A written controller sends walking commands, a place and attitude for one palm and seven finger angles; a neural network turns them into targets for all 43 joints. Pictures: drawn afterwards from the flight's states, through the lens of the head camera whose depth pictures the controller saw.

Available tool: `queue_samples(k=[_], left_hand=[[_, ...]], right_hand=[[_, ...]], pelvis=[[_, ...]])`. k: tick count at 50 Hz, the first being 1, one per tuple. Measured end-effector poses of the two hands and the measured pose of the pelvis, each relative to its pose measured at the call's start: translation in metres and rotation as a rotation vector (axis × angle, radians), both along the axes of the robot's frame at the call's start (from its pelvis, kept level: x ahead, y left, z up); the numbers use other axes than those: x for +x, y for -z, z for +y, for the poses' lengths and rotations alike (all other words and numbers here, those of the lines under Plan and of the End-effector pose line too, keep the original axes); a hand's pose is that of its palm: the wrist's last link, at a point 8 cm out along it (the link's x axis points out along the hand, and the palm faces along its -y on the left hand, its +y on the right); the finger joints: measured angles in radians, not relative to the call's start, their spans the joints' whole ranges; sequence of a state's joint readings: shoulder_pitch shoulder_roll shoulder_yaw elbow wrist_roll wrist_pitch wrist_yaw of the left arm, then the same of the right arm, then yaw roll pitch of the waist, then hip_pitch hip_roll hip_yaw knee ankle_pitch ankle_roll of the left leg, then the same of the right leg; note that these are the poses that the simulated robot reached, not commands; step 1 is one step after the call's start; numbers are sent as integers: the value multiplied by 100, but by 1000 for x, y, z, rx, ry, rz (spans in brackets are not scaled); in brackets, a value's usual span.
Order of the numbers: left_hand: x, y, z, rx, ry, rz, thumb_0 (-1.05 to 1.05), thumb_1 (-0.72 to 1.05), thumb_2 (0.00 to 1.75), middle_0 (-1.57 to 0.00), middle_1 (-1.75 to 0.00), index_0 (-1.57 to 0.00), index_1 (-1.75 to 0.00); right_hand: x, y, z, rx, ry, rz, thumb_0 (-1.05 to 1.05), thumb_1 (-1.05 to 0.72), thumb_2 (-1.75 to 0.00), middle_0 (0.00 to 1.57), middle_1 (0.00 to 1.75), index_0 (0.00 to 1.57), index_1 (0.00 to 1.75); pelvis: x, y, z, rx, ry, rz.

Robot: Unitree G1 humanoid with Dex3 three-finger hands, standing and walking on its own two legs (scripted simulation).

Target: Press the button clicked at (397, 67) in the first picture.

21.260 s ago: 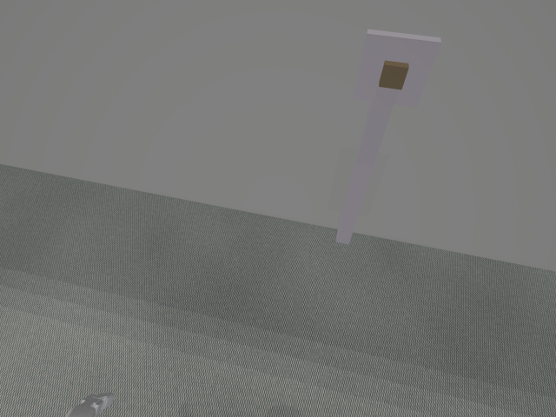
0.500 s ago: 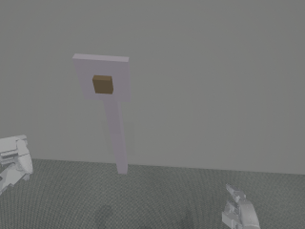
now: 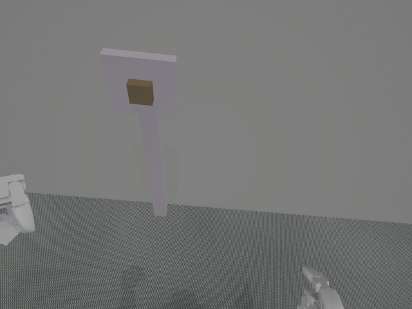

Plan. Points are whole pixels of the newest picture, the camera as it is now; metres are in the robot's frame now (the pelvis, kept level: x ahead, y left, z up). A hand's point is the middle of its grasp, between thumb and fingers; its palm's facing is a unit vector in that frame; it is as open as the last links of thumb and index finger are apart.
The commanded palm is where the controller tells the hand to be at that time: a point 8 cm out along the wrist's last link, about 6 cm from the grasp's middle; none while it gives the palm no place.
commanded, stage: step back with the hand held close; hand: left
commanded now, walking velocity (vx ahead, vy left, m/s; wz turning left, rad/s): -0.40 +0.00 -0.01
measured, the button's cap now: (141, 91) +0.61 +0.22 +0.06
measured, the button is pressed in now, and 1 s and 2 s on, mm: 0 0 0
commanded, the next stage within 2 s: stop stepping back and stand still in 0.18 s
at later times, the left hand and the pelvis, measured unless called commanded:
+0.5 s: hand out of the picture +0.03 +0.21 +0.15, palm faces +0.48 -0.80 -0.36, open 3.1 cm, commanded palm -0.02 +0.23 +0.19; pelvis -0.15 -0.05 +0.01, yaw +0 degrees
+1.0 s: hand out of the picture -0.11 +0.23 +0.15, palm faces +0.44 -0.85 -0.27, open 3.1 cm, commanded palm -0.16 +0.27 +0.19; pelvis -0.28 -0.01 +0.01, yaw +1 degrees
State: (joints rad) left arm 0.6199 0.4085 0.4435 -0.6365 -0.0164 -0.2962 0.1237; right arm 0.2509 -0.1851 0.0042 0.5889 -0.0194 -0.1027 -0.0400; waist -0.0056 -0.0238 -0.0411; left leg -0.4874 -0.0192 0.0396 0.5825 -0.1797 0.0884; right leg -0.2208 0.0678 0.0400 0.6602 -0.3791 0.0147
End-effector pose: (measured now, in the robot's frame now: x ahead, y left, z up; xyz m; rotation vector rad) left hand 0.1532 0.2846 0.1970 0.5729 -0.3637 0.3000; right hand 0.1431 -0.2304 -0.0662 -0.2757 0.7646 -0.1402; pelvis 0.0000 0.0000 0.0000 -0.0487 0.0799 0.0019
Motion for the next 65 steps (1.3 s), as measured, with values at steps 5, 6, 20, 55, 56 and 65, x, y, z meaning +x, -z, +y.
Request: queue_samples(k=[5, 6, 20, 55, 56, 65], left_hand=[[-3, 13, -29, -35, 85, 78, 2, 89, 90, -131, -150, -131, -150], [-6, 15, -37, -30, 111, 95, 2, 89, 90, -131, -150, -131, -150], [-147, -23, -55, 74, -11, 71, 1, 88, 90, -131, -150, -131, -149], [-296, 11, -10, -138, 35, -77, 2, 89, 90, -131, -150, -131, -150], [-295, 1, -8, -94, 55, -104, 2, 89, 90, -131, -150, -131, -150], [-296, -12, 4, -44, 26, 2, 1, 89, 90, -131, -150, -131, -150]], right_hand=[[-8, 1, -4, 32, -47, -14, 1, -91, -90, 20, 30, 20, 30], [-11, 2, -6, 41, -53, -24, 1, -91, -90, 20, 30, 20, 30], [-121, -6, -64, 66, 68, -24, 1, -91, -90, 20, 30, 20, 30], [-305, -13, -11, -82, 46, -67, 1, -91, -90, 20, 30, 20, 30], [-308, -16, -7, -67, 59, -76, 1, -91, -90, 20, 30, 20, 30], [-331, -19, 17, 58, 84, -25, 1, -91, -90, 20, 30, 20, 30]], pelvis=[[-35, -3, -15, 14, 50, 38], [-46, -3, -19, 16, 58, 37], [-124, -10, -59, 67, 66, -43], [-299, 5, 3, 13, 0, -110], [-301, 3, 4, 17, 2, -117], [-300, -20, 3, -22, 27, -86]])
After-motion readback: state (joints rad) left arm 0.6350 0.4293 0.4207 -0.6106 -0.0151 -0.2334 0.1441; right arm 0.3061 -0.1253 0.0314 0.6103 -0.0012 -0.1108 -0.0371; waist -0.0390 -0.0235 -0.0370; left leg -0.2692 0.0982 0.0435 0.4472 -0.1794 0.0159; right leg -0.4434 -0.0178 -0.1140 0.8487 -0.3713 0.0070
